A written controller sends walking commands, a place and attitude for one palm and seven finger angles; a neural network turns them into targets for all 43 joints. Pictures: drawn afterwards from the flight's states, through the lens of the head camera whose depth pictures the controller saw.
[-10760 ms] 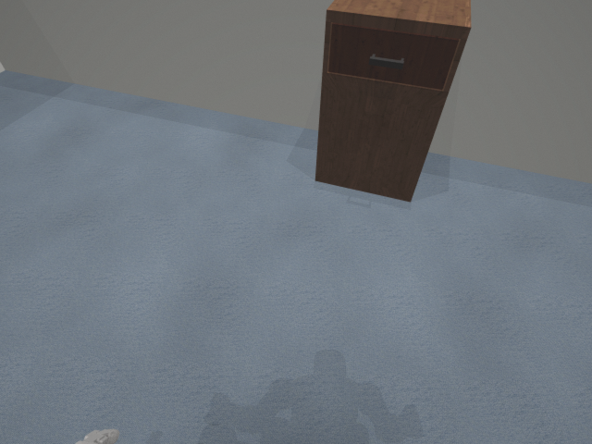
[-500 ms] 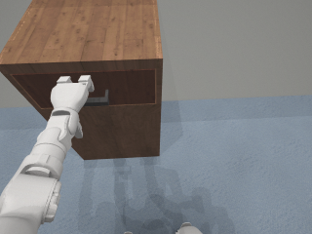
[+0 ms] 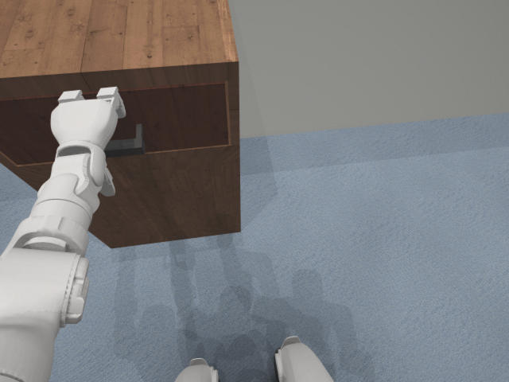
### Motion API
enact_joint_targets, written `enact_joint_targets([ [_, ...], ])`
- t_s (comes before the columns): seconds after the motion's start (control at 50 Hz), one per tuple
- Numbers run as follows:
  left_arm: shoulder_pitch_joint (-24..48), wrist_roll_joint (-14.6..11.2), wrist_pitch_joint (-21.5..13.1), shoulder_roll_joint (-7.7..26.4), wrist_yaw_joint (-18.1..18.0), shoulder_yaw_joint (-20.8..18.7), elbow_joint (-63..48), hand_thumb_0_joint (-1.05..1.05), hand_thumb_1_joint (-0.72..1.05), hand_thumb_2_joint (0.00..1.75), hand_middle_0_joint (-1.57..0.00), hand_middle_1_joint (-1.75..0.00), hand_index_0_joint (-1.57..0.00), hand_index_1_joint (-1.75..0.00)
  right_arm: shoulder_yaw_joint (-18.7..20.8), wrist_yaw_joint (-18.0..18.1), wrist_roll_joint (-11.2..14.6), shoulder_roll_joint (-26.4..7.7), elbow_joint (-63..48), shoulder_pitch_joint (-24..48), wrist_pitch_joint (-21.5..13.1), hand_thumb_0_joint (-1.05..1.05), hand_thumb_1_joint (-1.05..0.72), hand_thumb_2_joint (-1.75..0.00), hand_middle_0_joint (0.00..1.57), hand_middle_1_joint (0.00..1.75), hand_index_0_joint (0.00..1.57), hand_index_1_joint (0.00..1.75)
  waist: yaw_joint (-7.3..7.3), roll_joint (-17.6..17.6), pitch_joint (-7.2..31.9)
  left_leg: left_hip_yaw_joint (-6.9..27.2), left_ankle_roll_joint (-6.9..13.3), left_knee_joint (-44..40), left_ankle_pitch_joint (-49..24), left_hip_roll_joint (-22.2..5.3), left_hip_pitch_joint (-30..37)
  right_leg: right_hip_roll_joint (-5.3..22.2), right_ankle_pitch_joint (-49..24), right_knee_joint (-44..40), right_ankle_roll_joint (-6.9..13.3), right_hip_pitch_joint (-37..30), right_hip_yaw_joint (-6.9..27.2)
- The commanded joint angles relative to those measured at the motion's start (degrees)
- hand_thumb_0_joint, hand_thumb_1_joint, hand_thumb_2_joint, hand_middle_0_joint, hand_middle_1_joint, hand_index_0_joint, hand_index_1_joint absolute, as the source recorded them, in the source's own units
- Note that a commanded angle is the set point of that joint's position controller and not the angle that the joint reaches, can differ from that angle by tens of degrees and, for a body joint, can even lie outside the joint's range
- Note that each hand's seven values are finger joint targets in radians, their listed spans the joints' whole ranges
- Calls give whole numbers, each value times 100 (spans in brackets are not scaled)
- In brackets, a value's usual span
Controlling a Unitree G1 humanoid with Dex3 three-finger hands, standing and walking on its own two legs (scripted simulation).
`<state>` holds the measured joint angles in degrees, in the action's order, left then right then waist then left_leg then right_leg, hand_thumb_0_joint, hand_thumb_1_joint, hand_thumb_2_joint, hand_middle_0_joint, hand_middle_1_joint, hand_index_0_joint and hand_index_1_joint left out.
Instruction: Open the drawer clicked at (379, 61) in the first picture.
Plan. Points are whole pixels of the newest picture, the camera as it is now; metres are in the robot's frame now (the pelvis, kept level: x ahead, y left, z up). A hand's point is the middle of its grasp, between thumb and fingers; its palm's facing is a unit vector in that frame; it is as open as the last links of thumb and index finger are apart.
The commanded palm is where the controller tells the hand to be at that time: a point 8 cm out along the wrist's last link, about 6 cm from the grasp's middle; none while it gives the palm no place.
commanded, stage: move the hooked fingers above the handle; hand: left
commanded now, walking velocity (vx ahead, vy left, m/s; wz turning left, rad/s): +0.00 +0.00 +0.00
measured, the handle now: (110, 140) +0.56 +0.22 -0.04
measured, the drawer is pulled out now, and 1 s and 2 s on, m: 0.00 0.00 0.00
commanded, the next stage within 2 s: lower the fingers behind the handle in 0.64 s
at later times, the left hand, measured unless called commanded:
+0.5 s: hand (98, 147) +0.50 +0.21 +0.02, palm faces -0.05 -0.02 -1.00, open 13.8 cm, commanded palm +0.49 +0.21 +0.08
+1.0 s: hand (102, 153) +0.50 +0.22 +0.00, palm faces -0.07 -0.02 -1.00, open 13.8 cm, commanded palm +0.49 +0.21 +0.06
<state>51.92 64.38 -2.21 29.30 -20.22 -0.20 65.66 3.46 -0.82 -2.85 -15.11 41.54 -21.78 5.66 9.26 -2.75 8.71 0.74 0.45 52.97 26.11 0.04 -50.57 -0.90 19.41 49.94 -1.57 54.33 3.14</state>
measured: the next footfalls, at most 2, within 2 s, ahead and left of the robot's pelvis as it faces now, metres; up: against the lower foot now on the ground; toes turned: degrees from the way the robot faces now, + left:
none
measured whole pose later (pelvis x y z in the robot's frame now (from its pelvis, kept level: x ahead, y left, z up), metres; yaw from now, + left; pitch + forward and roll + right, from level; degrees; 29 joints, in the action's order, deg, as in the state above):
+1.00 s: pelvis +0.01 +0.00 +0.00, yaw +1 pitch +24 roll -1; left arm 49.4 64.7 -4.3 27.9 -22.1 0.5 65.3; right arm 3.7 -0.9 -3.3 -14.7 42.1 -20.0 5.5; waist 8.3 -2.6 9.4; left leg 1.8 0.2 54.0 27.3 0.1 -51.0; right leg -0.7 20.9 50.9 -1.3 54.3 2.0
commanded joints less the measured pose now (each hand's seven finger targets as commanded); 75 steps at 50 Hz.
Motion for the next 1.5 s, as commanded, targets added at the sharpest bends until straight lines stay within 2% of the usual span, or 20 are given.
enact_joint_targets([
  [0.0, 2347, -76, 31, 1495, -148, -250, -1025, 0, -50, 30, -30, -120, -30, -120, 286, 99, 26, -1011, -317, -801, -58, 0, -90, -90, 20, 30, 20, 30, -54, -94, 2589, -126, 189, -635, -2288, 106, 1368, -170, -1709, -501, 347, -2038, -424],
  [0.04, 2341, -64, -124, 1577, -131, -315, -1255, 0, -50, 30, -30, -120, -30, -120, 301, 122, 21, -992, -331, -816, -62, 0, -90, -90, 20, 30, 20, 30, -105, -178, 2869, -114, 184, -619, -2399, 117, 1498, -160, -1822, -477, 359, -2152, -392],
  [0.18, 2018, -51, -301, 1329, -268, -277, -1307, 0, -50, 30, -30, -120, -30, -120, 339, 83, -4, -953, -265, -754, -61, 0, -90, -90, 20, 30, 20, 30, -148, -256, 2583, -86, 135, -600, -2645, 75, 1675, -173, -1811, -483, 385, -1908, -450],
  [0.28, 2297, -50, -175, 921, -368, 38, -1263, 0, -50, 30, -30, -120, -30, -120, 363, 56, 8, -913, -263, -738, -66, 0, -90, -90, 20, 30, 20, 30, 4, -243, 2486, -49, 114, -612, -2690, 77, 1830, -181, -1771, -533, 381, -1795, -495],
  [0.44, 2672, -22, -72, 1119, -364, -40, -1275, 0, -50, 30, -30, -120, -30, -120, 321, 83, -10, -910, -305, -688, -65, 0, -90, -90, 20, 30, 20, 30, 42, -405, 2721, -47, 124, -556, -2741, 107, 1888, -165, -1838, -469, 374, -1829, -478],
  [0.5, 2423, -23, 62, 1058, -300, 18, -902, 0, -50, 30, -30, -120, -30, -120, 283, 86, 12, -916, -330, -645, -46, 0, -90, -90, 20, 30, 20, 30, 43, -210, 2419, -100, 141, -576, -2586, 119, 1633, -169, -1832, -495, 364, -1865, -477],
  [0.56, 2356, -29, 34, 1469, -218, -254, -1006, 0, -50, 30, -30, -120, -30, -120, 261, 111, 6, -944, -373, -664, -33, 0, -90, -90, 20, 30, 20, 30, -71, -203, 2743, -142, 166, -558, -2671, 146, 1563, -147, -2101, -441, 353, -2208, -406],
  [0.62, 2050, -95, -92, 1470, -117, -338, -1154, 0, -50, 30, -30, -120, -30, -120, 271, 119, -5, -930, -412, -655, -23, 0, -90, -90, 20, 30, 20, 30, -149, -146, 2885, -158, 167, -512, -2934, 127, 1592, -145, -2358, -403, 353, -2358, -385],
  [0.68, 2130, -71, -189, 1180, -119, -113, -1321, 0, -50, 30, -30, -120, -30, -120, 309, 121, 15, -907, -392, -700, -36, 0, -90, -90, 20, 30, 20, 30, -78, -209, 2653, -141, 151, -537, -2893, 91, 1653, -159, -2207, -452, 346, -2128, -423],
  [0.72, 2134, -93, -288, 1348, -157, -296, -1508, 0, -50, 30, -30, -120, -30, -120, 331, 121, -6, -928, -371, -702, -38, 0, -90, -90, 20, 30, 20, 30, -133, -189, 2876, -98, 139, -510, -3063, 78, 1772, -156, -2264, -406, 360, -2181, -413],
  [0.76, 2026, -74, -312, 983, -219, -56, -1342, 0, -50, 30, -30, -120, -30, -120, 354, 97, -14, -889, -295, -739, -48, 0, -90, -90, 20, 30, 20, 30, -69, -266, 2653, -96, 123, -496, -3009, 63, 1757, -165, -2128, -415, 363, -1941, -458],
  [0.8, 1985, -64, -272, 1040, -289, -104, -1145, 0, -50, 30, -30, -120, -30, -120, 342, 88, -5, -929, -255, -722, -47, 0, -90, -90, 20, 30, 20, 30, -31, -10, 2434, -95, 142, -498, -2655, 76, 1488, -168, -1932, -422, 358, -1868, -453],
  [0.92, 2380, 6, -232, 1330, -488, -287, -1125, 0, -50, 30, -30, -120, -30, -120, 330, 69, -63, -951, -161, -727, -82, 0, -90, -90, 20, 30, 20, 30, -10, -246, 2701, -74, 146, -331, -2612, 109, 1359, -155, -1899, -236, 378, -1747, -429],
  [1.0, 2144, 41, -143, 1357, -536, -340, -1089, 0, -50, 30, -30, -120, -30, -120, 329, 43, -78, -956, -191, -711, -82, 0, -90, -90, 20, 30, 20, 30, -81, -342, 2884, -98, 131, -238, -2778, 104, 1412, -157, -2017, -147, 370, -1757, -440],
  [1.12, 2239, 21, -60, 1009, -512, -97, -957, 0, -50, 30, -30, -120, -30, -120, 324, 47, -71, -948, -181, -680, -101, 0, -90, -90, 20, 30, 20, 30, 53, -241, 2728, -51, 127, -133, -2674, 71, 1317, -160, -1843, -75, 370, -1436, -477],
  [1.16, 2319, 59, -105, 1279, -527, -253, -1070, 0, -50, 30, -30, -120, -30, -120, 317, 62, -74, -974, -178, -705, -116, 0, -90, -90, 20, 30, 20, 30, 4, -266, 2861, -40, 139, -106, -2508, 89, 1241, -150, -1765, -23, 365, -1482, -452],
  [1.26, 2392, 94, -130, 1315, -596, -254, -963, 0, -50, 30, -30, -120, -30, -120, 292, 77, -84, -974, -165, -679, -158, 0, -90, -90, 20, 30, 20, 30, 73, -243, 2824, -31, 158, 26, -2303, 98, 997, -135, -1627, 97, 360, -1296, -448],
  [1.36, 2199, 95, -114, 1300, -623, -285, -950, 0, -50, 30, -30, -120, -30, -120, 291, 60, -103, -969, -184, -668, -168, 0, -90, -90, 20, 30, 20, 30, 4, -366, 3039, -37, 138, 165, -2449, 103, 1011, -140, -1714, 223, 368, -1242, -455],
  [1.42, 2377, 71, -58, 1173, -611, -158, -799, 0, -50, 30, -30, -120, -30, -120, 274, 64, -88, -969, -149, -670, -188, 0, -90, -90, 20, 30, 20, 30, 155, -199, 2834, -4, 156, 218, -2212, 91, 812, -143, -1517, 238, 357, -1051, -472],
  [1.48, 2459, 72, -114, 1238, -597, -180, -915, 0, -50, 30, -30, -120, -30, -120, 276, 71, -91, -977, -150, -712, -223, 0, -90, -90, 20, 30, 20, 30, 131, -303, 2939, -2, 163, 272, -2080, 99, 779, -135, -1410, 284, 355, -1001, -467],
])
